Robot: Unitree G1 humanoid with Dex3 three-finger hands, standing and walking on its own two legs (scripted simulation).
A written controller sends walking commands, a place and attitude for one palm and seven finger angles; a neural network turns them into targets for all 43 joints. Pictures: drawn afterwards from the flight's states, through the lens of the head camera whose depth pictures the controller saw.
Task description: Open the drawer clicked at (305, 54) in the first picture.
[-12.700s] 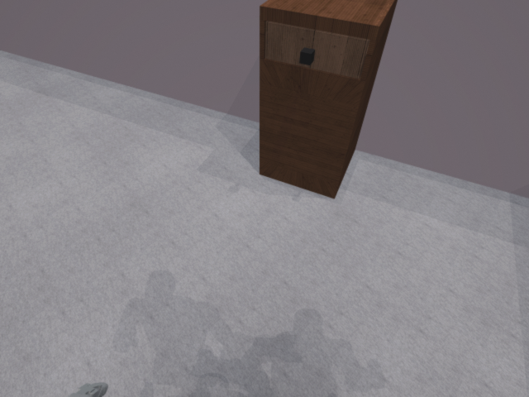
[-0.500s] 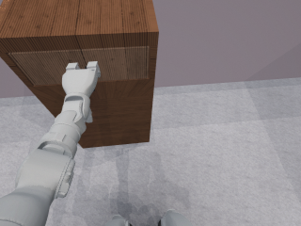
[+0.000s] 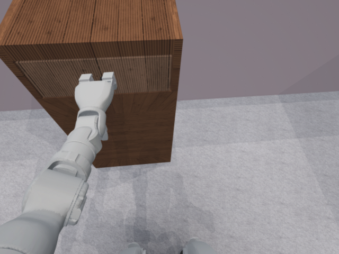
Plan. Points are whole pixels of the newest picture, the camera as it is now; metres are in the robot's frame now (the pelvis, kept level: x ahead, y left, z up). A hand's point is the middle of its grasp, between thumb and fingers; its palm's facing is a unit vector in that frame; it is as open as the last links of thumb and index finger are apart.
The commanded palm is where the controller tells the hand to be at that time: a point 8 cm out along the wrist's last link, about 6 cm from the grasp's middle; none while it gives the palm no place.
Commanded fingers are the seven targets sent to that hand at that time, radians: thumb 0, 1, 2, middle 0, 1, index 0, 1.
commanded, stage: close the thumb around the handle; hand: left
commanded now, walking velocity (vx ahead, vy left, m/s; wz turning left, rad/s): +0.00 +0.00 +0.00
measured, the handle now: (101, 88) +0.55 +0.14 +0.01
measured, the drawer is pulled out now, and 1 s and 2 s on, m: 0.00 0.01 0.13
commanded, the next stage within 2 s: pull the drawer open in 0.76 s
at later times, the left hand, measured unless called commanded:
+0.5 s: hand (101, 108) +0.49 +0.14 +0.00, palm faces -0.05 -0.04 -1.00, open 8.9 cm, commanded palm +0.46 +0.15 +0.06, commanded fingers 0.00 0.79 0.85 -0.39 -1.34 -0.39 -1.34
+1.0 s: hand (101, 110) +0.48 +0.14 +0.00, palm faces -0.05 -0.03 -1.00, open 7.9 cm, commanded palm +0.45 +0.15 +0.06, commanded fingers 0.00 0.90 0.90 -0.40 -1.35 -0.40 -1.35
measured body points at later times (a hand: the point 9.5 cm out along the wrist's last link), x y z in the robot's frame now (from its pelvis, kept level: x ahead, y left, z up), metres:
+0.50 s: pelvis +0.01 -0.01 +0.00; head +0.11 -0.01 +0.44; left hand +0.48 +0.14 +0.06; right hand +0.01 -0.27 -0.13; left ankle -0.01 +0.09 -0.69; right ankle -0.01 -0.11 -0.69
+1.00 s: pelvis +0.00 +0.00 +0.00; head +0.10 -0.01 +0.44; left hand +0.48 +0.14 +0.05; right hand +0.00 -0.27 -0.13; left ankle -0.01 +0.09 -0.69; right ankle -0.01 -0.11 -0.69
